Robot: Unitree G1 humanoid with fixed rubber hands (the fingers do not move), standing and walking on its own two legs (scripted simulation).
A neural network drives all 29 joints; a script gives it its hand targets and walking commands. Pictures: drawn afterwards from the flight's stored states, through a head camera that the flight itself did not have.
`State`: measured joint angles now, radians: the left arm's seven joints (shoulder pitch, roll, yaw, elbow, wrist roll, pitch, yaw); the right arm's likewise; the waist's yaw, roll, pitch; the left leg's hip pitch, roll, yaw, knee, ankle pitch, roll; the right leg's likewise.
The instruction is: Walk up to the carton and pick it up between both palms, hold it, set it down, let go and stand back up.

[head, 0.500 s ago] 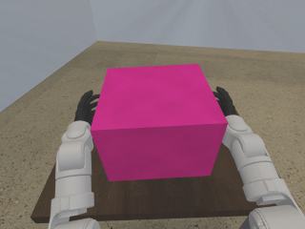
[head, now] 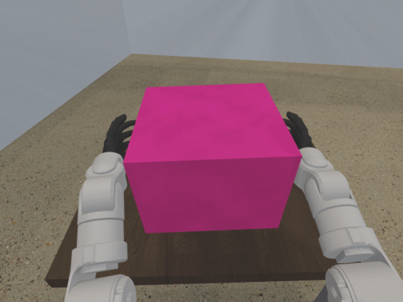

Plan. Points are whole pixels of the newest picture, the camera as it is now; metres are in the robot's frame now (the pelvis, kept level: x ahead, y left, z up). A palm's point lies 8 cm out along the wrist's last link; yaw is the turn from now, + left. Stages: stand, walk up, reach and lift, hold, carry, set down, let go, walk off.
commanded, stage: hold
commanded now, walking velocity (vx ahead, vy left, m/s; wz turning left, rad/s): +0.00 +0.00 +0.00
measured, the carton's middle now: (208, 153) +0.40 +0.00 +0.15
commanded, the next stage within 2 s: none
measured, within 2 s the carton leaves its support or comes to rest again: neither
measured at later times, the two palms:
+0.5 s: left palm (113, 154) +0.37 +0.18 +0.18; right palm (296, 149) +0.37 -0.18 +0.18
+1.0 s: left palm (112, 155) +0.36 +0.19 +0.18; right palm (295, 150) +0.37 -0.17 +0.18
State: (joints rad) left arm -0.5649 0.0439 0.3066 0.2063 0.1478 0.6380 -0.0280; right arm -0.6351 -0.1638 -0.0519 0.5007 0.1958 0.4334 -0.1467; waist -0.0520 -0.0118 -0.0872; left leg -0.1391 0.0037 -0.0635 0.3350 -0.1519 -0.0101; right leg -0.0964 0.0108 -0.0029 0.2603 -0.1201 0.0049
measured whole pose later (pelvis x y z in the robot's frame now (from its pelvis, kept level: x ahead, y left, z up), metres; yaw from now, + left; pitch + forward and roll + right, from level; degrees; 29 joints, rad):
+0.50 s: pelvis +0.01 +0.01 +0.00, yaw +1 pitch -2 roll -1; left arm -0.50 0.05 0.26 0.13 0.13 0.65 -0.01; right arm -0.58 -0.17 -0.03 0.44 0.24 0.43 -0.16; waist -0.07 -0.01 -0.10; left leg -0.14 0.00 -0.07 0.36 -0.19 0.00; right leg -0.07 0.01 -0.01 0.24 -0.13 0.01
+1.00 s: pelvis +0.00 +0.00 +0.00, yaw +0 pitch -2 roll -1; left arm -0.59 0.06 0.32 0.25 0.15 0.64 -0.05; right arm -0.65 -0.14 -0.06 0.53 0.18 0.44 -0.15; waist -0.05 -0.02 -0.09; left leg -0.14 0.00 -0.07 0.32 -0.14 -0.01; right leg -0.10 0.01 -0.01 0.26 -0.12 0.00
